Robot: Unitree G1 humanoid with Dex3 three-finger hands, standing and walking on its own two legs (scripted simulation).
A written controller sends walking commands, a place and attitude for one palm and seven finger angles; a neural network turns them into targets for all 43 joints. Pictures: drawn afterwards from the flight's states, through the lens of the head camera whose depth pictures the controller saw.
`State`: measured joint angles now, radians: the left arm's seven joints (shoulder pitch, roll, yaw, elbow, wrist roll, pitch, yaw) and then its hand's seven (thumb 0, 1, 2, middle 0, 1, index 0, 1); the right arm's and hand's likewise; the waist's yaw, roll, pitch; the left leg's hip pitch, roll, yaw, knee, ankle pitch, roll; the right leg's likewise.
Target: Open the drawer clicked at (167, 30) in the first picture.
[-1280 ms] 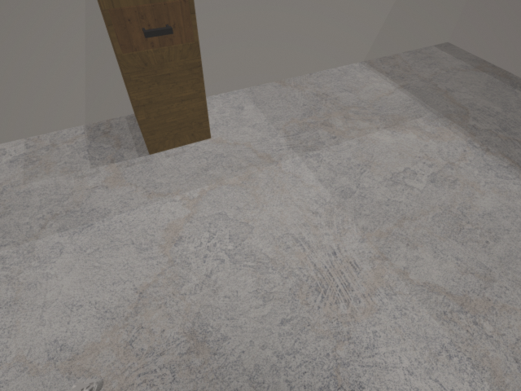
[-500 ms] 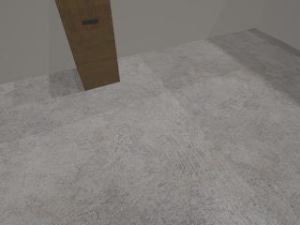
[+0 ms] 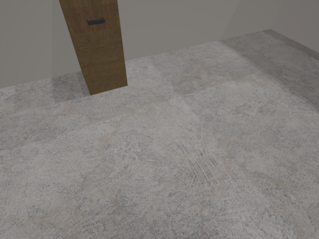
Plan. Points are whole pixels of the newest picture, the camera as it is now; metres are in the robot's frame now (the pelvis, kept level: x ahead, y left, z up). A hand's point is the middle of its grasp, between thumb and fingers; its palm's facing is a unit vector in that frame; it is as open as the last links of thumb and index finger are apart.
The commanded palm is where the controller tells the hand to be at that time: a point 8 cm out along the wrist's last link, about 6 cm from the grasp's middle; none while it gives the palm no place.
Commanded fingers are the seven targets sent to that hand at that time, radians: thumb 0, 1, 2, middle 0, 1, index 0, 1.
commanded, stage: look at it before walking up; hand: left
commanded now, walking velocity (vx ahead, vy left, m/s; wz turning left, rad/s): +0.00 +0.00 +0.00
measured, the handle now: (95, 20) +1.53 +0.56 -0.09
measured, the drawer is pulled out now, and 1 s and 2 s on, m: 0.00 0.00 0.00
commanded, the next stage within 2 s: walk to a spot facing it in 0.16 s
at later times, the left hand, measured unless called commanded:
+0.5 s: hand out of the picture +0.05 +0.21 -0.18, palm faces +0.00 -0.97 -0.23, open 7.4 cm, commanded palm none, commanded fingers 0.00 0.90 0.90 -0.20 -0.30 -0.20 -0.30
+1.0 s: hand (119, 177) +0.36 +0.17 -0.19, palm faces -0.06 -0.97 -0.22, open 7.3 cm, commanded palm none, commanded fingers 0.00 0.90 0.90 -0.20 -0.30 -0.20 -0.30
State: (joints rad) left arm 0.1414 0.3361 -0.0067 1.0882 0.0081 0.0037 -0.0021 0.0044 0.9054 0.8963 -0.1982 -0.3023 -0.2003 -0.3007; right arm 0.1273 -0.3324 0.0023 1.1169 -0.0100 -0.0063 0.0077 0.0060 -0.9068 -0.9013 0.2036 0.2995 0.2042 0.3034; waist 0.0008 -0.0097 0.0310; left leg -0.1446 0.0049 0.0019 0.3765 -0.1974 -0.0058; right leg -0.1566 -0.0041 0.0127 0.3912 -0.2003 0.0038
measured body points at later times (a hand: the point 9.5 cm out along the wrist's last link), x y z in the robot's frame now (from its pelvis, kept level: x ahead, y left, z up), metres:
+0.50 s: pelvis +0.03 +0.00 -0.01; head +0.02 +0.01 +0.44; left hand +0.05 +0.26 -0.16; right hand +0.06 -0.26 -0.16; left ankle +0.01 +0.12 -0.74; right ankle +0.01 -0.12 -0.75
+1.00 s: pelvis +0.21 -0.02 -0.03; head +0.25 -0.02 +0.41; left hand +0.36 +0.22 -0.17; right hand +0.03 -0.19 -0.16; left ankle +0.02 +0.12 -0.71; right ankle +0.31 -0.12 -0.75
